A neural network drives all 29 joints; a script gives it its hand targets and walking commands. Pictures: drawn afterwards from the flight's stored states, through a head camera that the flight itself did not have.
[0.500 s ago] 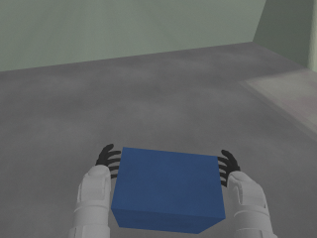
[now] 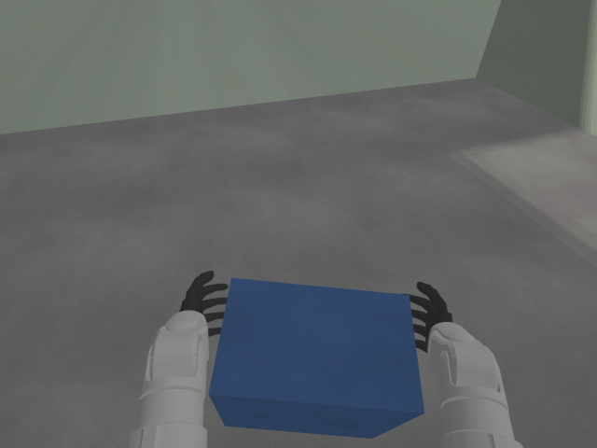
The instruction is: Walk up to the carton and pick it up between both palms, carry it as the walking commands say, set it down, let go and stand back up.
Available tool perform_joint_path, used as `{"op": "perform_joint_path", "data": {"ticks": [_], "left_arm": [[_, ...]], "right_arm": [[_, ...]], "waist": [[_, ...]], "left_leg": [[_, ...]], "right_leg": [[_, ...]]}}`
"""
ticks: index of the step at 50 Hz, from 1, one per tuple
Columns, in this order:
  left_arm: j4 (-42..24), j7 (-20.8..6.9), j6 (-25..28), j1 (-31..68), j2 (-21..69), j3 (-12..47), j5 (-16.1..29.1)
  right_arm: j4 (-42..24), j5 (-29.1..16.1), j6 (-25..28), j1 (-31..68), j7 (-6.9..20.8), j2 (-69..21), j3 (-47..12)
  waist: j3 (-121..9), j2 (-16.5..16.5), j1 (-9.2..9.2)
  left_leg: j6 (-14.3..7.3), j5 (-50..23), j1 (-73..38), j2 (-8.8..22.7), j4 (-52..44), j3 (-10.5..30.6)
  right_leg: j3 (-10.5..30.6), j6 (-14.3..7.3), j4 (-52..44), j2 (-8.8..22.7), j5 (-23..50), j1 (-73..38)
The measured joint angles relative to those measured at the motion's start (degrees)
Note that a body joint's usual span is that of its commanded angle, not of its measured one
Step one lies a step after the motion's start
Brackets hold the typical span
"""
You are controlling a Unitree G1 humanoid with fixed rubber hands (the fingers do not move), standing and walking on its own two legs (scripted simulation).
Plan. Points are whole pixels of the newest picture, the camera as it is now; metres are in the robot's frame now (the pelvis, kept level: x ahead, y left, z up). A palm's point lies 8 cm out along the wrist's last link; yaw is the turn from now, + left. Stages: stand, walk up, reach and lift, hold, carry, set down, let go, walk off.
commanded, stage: hold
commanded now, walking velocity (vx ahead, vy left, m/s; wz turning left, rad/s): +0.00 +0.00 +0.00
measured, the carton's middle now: (309, 366) +0.28 +0.00 -0.05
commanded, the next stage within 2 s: carry in 0.08 s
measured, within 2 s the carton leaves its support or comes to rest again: neither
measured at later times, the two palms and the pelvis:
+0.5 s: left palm (267, 296) +0.30 +0.06 +0.09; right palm (513, 314) +0.29 -0.27 +0.08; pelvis +0.01 -0.09 -0.01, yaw +1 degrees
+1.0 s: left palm (357, 355) +0.23 -0.06 +0.07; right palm out of the picture +0.24 -0.38 +0.06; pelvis -0.02 -0.22 -0.02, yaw +2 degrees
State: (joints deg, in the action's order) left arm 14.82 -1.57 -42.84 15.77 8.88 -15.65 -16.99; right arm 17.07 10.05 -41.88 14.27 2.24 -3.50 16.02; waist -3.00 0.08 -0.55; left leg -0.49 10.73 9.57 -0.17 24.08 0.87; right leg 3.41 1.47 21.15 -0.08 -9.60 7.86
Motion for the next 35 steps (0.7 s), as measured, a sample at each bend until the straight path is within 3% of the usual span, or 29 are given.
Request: {"op": "perform_joint_path", "data": {"ticks": [6,10,13,17,18,20,23,25,32,35], "left_arm": [[-0.2,0.0,0.0,0.0,-0.1,0.0,0.0],[-1.5,2.7,-0.6,0.0,-0.8,0.5,1.6],[-6.3,3.1,-3.0,0.0,-1.3,1.2,3.6],[-14.8,4.2,-6.9,0.0,-0.3,1.9,5.9],[-17.1,4.6,-8.1,0.0,0.1,2.1,6.4],[-20.0,5.3,-10.5,-0.1,0.1,3.5,7.6],[-23.7,6.2,-15.0,-0.3,0.0,5.4,8.8],[-26.9,6.5,-17.7,-1.0,-0.2,5.8,9.3],[-35.6,7.7,-23.6,-3.3,-0.6,7.1,10.5],[-37.7,8.4,-25.4,-4.4,-0.8,7.7,10.7]], "right_arm": [[-0.1,0.0,0.0,0.0,0.0,-0.1,-0.1],[-1.8,0.0,-1.0,0.0,-0.4,-0.7,-1.4],[-7.0,0.1,-3.4,0.0,-2.6,-1.6,-3.1],[-16.3,0.1,-8.3,0.4,-6.0,-3.3,-3.4],[-18.8,0.1,-9.7,0.4,-6.7,-3.7,-3.5],[-23.3,0.0,-12.7,-0.3,-7.2,-3.7,-3.4],[-29.8,0.0,-17.6,-2.4,-7.8,-4.1,-3.5],[-33.0,0.0,-20.6,-2.6,-8.2,-4.7,-3.7],[-40.3,-1.1,-27.1,-2.7,-9.2,-4.5,-5.4],[-41.0,-1.1,-28.4,-2.7,-9.1,-4.5,-5.6]], "waist": [[0.1,-0.1,0.03],[0.1,-0.3,0.06],[0.1,-0.4,-0.04],[0.0,-0.5,-0.45],[0.0,-0.4,-0.55],[0.4,0.8,-0.1],[0.4,-0.2,0.72],[0.4,-0.6,0.75],[0.4,-0.5,0.78],[-0.1,-0.5,0.82]], "left_leg": [[0.0,0.0,0.0,-0.1,0.0,-0.1],[0.1,0.1,0.1,0.0,0.1,0.0],[0.8,0.1,1.1,0.5,0.1,-0.1],[2.5,1.0,4.0,1.8,1.8,-0.1],[3.0,1.7,5.2,2.4,3.2,-0.1],[3.1,2.9,7.5,4.5,7.8,-0.1],[3.1,15.2,12.0,3.8,19.9,-0.2],[3.1,17.6,13.2,3.2,23.7,-0.2],[3.1,16.0,13.8,2.8,23.9,-0.4],[3.1,10.4,13.6,2.8,17.2,-0.5]], "right_leg": [[-0.2,0.0,1.1,0.1,-0.3,0.6],[-3.3,0.0,13.1,0.2,-7.0,5.3],[-4.1,0.0,16.5,0.2,-7.6,8.0],[-4.0,0.0,12.5,0.2,-7.7,8.4],[-4.2,-0.3,10.5,0.1,-7.0,8.2],[-5.7,-3.1,10.1,-1.8,-5.9,8.4],[-7.6,-6.4,10.1,-2.1,-6.3,8.6],[-8.0,-7.3,10.1,-2.4,-6.4,8.9],[-11.4,-9.6,11.4,-3.7,-7.4,11.0],[-13.3,-10.3,12.9,-4.3,-7.7,13.7]]}}
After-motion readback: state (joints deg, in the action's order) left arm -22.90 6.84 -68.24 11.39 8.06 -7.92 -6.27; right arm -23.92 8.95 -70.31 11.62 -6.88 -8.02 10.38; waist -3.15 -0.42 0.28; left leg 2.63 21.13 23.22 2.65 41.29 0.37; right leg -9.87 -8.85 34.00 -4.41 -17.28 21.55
